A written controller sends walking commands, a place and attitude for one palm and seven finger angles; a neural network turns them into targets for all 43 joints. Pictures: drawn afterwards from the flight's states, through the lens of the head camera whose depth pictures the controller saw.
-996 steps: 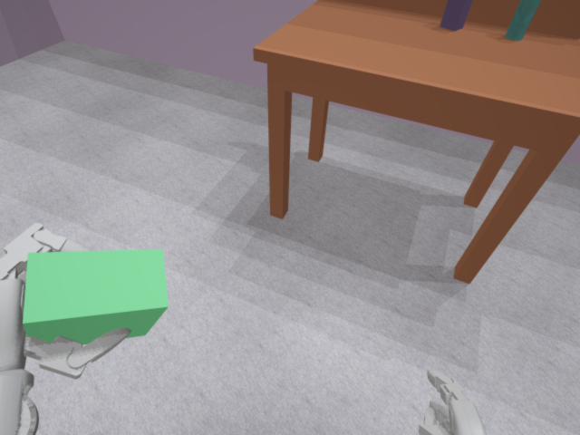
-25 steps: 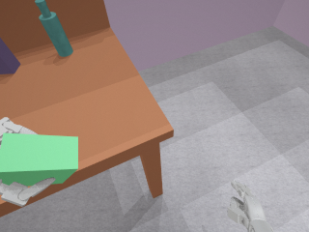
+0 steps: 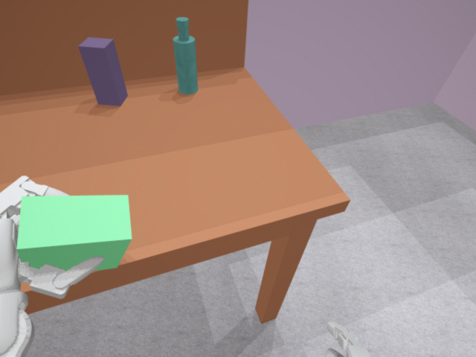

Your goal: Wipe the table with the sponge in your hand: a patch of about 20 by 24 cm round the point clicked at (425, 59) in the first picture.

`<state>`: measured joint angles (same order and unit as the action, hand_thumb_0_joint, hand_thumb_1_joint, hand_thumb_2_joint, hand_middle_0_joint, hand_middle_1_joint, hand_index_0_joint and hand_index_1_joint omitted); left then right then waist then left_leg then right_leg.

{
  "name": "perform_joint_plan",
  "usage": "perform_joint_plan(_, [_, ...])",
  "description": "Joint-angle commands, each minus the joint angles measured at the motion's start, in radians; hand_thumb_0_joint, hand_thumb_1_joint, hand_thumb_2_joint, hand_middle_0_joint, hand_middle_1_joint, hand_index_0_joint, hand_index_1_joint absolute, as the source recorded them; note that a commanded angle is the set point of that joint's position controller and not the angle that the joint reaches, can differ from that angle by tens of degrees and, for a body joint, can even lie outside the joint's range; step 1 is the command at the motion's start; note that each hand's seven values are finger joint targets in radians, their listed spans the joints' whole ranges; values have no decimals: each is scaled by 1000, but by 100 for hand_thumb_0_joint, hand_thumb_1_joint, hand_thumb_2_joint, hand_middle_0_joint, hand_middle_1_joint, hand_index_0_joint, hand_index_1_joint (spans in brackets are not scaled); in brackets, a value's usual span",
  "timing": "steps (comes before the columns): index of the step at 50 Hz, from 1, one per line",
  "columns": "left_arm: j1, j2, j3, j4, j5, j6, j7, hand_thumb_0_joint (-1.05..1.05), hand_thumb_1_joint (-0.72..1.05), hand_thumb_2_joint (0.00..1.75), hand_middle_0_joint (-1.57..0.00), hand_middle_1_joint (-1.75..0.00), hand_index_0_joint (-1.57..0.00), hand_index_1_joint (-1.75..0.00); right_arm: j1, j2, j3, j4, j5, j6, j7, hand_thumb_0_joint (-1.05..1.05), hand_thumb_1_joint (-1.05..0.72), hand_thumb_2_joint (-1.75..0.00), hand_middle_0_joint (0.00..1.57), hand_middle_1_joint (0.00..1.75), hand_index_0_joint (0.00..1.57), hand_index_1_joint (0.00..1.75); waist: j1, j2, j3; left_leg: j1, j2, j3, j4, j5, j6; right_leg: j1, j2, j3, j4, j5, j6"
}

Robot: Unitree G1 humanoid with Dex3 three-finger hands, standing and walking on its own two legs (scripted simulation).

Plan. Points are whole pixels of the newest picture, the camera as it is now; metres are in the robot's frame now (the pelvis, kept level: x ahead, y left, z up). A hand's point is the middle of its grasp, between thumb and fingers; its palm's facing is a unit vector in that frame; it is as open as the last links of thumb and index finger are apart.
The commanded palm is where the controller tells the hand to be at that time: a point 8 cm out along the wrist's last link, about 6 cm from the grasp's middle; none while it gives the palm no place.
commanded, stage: come to a stop and stand still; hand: left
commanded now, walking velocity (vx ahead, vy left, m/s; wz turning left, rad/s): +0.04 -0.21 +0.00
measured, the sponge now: (92, 236) +0.23 +0.23 +0.13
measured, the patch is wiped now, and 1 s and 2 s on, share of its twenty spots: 0.00 0.00 0.00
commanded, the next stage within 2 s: look again from close up in 1.04 s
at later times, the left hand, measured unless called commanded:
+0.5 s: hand (123, 239) +0.23 +0.18 +0.15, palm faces +0.38 -0.84 -0.39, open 10.4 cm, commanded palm +0.17 +0.23 +0.17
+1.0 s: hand (147, 253) +0.21 +0.14 +0.15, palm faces +0.38 -0.83 -0.40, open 10.4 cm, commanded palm +0.16 +0.19 +0.17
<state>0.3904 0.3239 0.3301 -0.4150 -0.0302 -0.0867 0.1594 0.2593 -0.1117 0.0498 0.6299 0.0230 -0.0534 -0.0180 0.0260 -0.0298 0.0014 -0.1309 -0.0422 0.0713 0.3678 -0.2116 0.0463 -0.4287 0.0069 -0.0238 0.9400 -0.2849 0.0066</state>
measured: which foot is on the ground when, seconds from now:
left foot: down 0.00-1.00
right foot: up 0.00-0.34, down 0.36-1.00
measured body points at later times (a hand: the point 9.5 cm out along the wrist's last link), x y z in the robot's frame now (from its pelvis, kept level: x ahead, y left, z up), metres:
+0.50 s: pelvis +0.01 -0.05 -0.01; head +0.02 -0.07 +0.44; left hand +0.20 +0.22 +0.17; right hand +0.17 -0.29 -0.10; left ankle +0.00 +0.08 -0.74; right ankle +0.00 -0.11 -0.74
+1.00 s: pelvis -0.01 -0.09 -0.01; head +0.02 -0.11 +0.44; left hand +0.18 +0.18 +0.17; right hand +0.17 -0.31 -0.11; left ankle +0.00 +0.08 -0.74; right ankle +0.00 -0.11 -0.74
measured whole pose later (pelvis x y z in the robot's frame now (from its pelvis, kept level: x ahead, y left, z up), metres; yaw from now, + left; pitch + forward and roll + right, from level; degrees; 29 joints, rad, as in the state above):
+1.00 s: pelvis -0.01 -0.09 -0.01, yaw -1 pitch -1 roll +1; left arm 0.47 0.33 0.27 -0.47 -0.06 -0.10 0.17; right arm 0.18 -0.22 0.01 0.59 0.02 -0.02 -0.05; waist 0.04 0.03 0.06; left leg -0.20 0.06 -0.01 0.46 -0.23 0.01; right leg -0.18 0.10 -0.10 0.42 -0.23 -0.12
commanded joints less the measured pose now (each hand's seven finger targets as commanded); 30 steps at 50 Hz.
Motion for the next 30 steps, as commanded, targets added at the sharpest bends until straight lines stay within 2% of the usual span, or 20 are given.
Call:
perform_joint_plan(1, [-143, 184, 30, -367, 5, -75, -4, 0, 10, 130, -120, -160, -120, -160, -142, -187, -68, -166, -12, -52, 0, 0, -90, -90, 20, 30, 20, 30, -27, 267, 8, 27, 282, -262, -245, -36, -106, -110, -5, 7, -45, 34, -7])
perform_joint_plan(3, [-96, 227, 80, -382, 1, -73, 2, 0, 10, 130, -120, -160, -120, -160, -141, -183, -67, -167, -16, -45, 0, 0, -90, -90, 20, 30, 20, 30, -21, 259, -17, 42, 292, -256, -244, 7, -108, -74, -1, -2, -108, 29, -10])
perform_joint_plan(4, [-72, 269, 121, -396, -2, -78, 3, 0, 10, 130, -120, -160, -120, -160, -151, -181, -64, -173, -17, -44, -4, 0, -90, -90, 20, 30, 20, 30, -20, 269, -35, 62, 287, -247, -244, 27, -118, -65, 7, -9, -133, 24, -9])
perform_joint_plan(5, [-38, 264, 132, -382, -8, -80, 5, 0, 10, 130, -120, -160, -120, -160, -143, -180, -68, -176, -20, -39, -7, 0, -90, -90, 20, 30, 20, 30, -18, 257, -43, 63, 291, -261, -239, 50, -117, -40, 9, -13, -171, 11, -14])
perform_joint_plan(8, [40, 260, 160, -338, -24, -80, 4, 0, 10, 130, -120, -160, -120, -160, -127, -186, -75, -185, -15, -28, -13, 0, -90, -90, 20, 30, 20, 30, -21, 228, -62, 89, 302, -244, -215, 124, -103, -7, 18, -25, -244, -5, -18])
perform_joint_plan(9, [75, 252, 160, -322, -31, -81, -2, 0, 10, 130, -120, -160, -120, -160, -132, -180, -72, -189, -13, -33, -15, 0, -90, -90, 20, 30, 20, 30, -24, 213, -75, 128, 292, -237, -208, 161, -117, -16, 30, -35, -266, -7, -16])
perform_joint_plan(10, [74, 247, 158, -307, -37, -82, -3, 0, 10, 130, -120, -160, -120, -160, -130, -192, -77, -193, -12, -32, -18, 0, -90, -90, 20, 30, 20, 30, -25, 211, -76, 115, 296, -240, -203, 172, -118, 3, 24, -33, -292, -19, -18])
perform_joint_plan(13, [92, 223, 143, -256, -41, -79, -1, 0, 10, 130, -120, -160, -120, -160, -118, -199, -78, -194, -6, -39, -25, 0, -90, -90, 20, 30, 20, 30, -24, 160, -110, 138, 299, -203, -120, 246, -66, 67, 12, -34, -417, -5, -23])
perform_joint_plan(14, [87, 196, 115, -269, -39, -80, -4, 0, 10, 130, -120, -160, -120, -160, -121, -199, -76, -196, -3, -47, -23, 0, -90, -90, 20, 30, 20, 30, -30, 177, -124, 166, 271, -171, -98, 286, -73, 73, 23, -51, -458, 30, -18])
perform_joint_plan(16, [57, 204, 110, -251, -35, -83, 1, 0, 10, 130, -120, -160, -120, -160, -121, -209, -78, -194, 0, -50, -26, 0, -90, -90, 20, 30, 20, 30, -25, 151, -129, 66, 258, -157, -28, 274, -61, 214, -3, -37, -583, 116, -26])
perform_joint_plan(18, [-6, 211, 103, -252, -26, -90, 8, 0, 10, 130, -120, -160, -120, -160, -128, -206, -76, -193, 1, -56, -26, 0, -90, -90, 20, 30, 20, 30, -37, 66, -149, -75, 211, -122, 51, 192, -48, 368, -71, 43, -582, 280, -51])
perform_joint_plan(20, [-52, 222, 112, -283, -28, -109, 18, 0, 10, 130, -120, -160, -120, -160, -134, -200, -74, -190, -1, -65, -29, 0, -90, -90, 20, 30, 20, 30, -46, 86, -168, -99, 163, -110, 104, 176, -59, 382, -137, 100, -539, 436, -83])
perform_joint_plan(21, [-32, 206, 98, -293, -29, -109, 19, 0, 10, 130, -120, -160, -120, -160, -120, -210, -89, -188, 5, -67, -28, 0, -90, -90, 20, 30, 20, 30, -34, 17, -184, -76, 133, -106, 167, 179, -48, 363, -163, 173, -543, 487, -112])
perform_joint_plan(22, [-17, 212, 103, -303, -35, -103, 21, 0, 10, 130, -120, -160, -120, -160, -136, -209, -90, -195, 7, -68, -27, 0, -90, -90, 20, 30, 20, 30, -25, -26, -168, -78, 108, -98, 203, 161, -47, 337, -198, 209, -559, 531, -127])
perform_joint_plan(23, [-2, 222, 117, -316, -40, -104, 24, 0, 10, 130, -120, -160, -120, -160, -143, -207, -87, -197, 6, -64, -27, 0, -90, -90, 20, 30, 20, 30, -22, -25, -149, -88, 93, -98, 214, 134, -48, 321, -222, 222, -572, 528, -136])
perform_joint_plan(24, [17, 262, 156, -329, -41, -104, 30, 0, 10, 130, -120, -160, -120, -160, -148, -200, -83, -189, 8, -59, -28, 0, -90, -90, 20, 30, 20, 30, -24, 7, -138, -91, 88, -94, 224, 97, -49, 299, -235, 243, -588, 496, -137])
perform_joint_plan(26, [40, 260, 173, -326, -48, -112, 36, 0, 10, 130, -120, -160, -120, -160, -157, -188, -74, -196, 4, -45, -28, 0, -90, -90, 20, 30, 20, 30, -18, 13, -90, -155, 80, -98, 223, 4, -47, 305, -252, 242, -616, 398, -124])
perform_joint_plan(28, [50, 264, 187, -328, -50, -119, 40, 0, 10, 130, -120, -160, -120, -160, -165, -184, -70, -195, 2, -37, -30, 0, -90, -90, 20, 30, 20, 30, -15, 21, -78, -170, 85, -100, 201, 5, -42, 324, -247, 230, -618, 385, -103])
perform_joint_plan(29, [66, 274, 195, -327, -50, -118, 42, 0, 10, 130, -120, -160, -120, -160, -172, -186, -70, -190, 2, -34, -34, 0, -90, -90, 20, 30, 20, 30, -15, 38, -80, -138, 89, -106, 178, 36, -40, 307, -238, 223, -609, 379, -93])
perform_joint_plan(30, [85, 248, 183, -303, -52, -119, 41, 0, 10, 130, -120, -160, -120, -160, -168, -183, -68, -194, 0, -30, -35, 0, -90, -90, 20, 30, 20, 30, -12, 38, -84, -129, 91, -104, 156, 65, -35, 318, -220, 205, -603, 382, -71])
